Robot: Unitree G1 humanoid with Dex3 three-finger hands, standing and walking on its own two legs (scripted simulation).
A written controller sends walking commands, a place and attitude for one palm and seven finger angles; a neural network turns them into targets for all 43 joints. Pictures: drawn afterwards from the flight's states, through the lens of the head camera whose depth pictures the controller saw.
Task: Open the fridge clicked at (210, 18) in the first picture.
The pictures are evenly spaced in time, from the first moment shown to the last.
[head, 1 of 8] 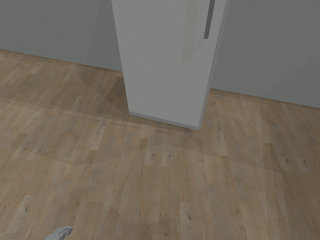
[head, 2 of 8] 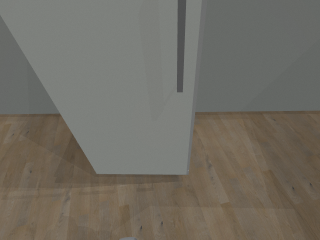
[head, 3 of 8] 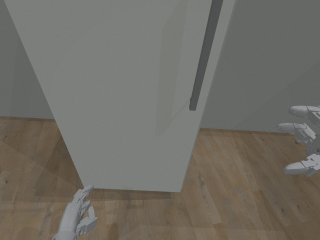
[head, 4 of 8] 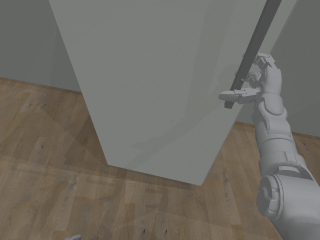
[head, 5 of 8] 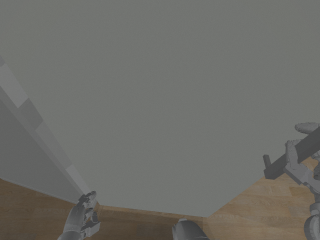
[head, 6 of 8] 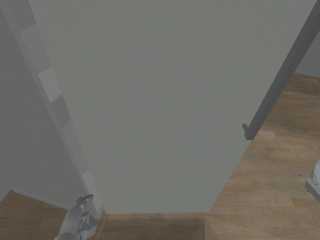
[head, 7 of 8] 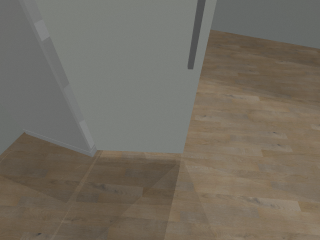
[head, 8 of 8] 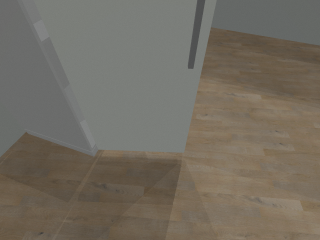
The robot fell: no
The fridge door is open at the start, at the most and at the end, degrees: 0 81 72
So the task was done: yes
